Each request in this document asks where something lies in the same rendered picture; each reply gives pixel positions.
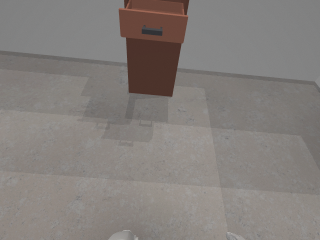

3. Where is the handle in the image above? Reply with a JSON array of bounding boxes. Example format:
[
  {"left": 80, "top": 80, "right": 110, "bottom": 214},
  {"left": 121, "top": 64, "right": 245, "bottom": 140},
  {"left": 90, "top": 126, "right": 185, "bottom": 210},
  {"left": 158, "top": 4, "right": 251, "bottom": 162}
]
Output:
[{"left": 141, "top": 25, "right": 163, "bottom": 36}]

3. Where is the drawer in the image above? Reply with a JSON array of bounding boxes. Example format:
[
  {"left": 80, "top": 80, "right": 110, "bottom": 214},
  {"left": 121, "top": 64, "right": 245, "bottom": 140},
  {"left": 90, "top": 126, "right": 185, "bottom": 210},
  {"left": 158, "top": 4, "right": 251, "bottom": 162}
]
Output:
[{"left": 118, "top": 0, "right": 188, "bottom": 44}]

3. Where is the cabinet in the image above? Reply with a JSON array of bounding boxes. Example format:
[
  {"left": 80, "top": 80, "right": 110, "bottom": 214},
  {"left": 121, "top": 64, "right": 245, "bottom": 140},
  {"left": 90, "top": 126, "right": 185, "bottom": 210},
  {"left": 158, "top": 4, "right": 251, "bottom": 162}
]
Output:
[{"left": 124, "top": 0, "right": 189, "bottom": 97}]

